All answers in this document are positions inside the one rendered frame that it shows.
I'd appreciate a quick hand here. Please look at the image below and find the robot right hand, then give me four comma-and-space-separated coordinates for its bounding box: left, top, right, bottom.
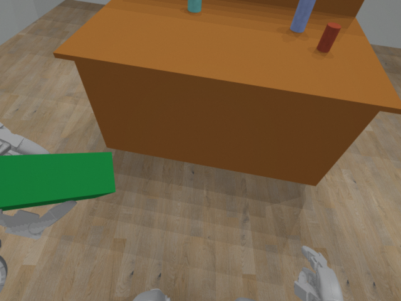
294, 246, 343, 301

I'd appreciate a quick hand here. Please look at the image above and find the table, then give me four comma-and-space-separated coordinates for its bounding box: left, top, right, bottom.
53, 0, 401, 186

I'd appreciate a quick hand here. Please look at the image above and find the sponge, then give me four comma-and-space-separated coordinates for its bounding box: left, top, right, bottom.
0, 152, 116, 211

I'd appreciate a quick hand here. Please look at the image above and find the robot left hand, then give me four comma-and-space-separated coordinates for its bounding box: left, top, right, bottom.
0, 123, 77, 240

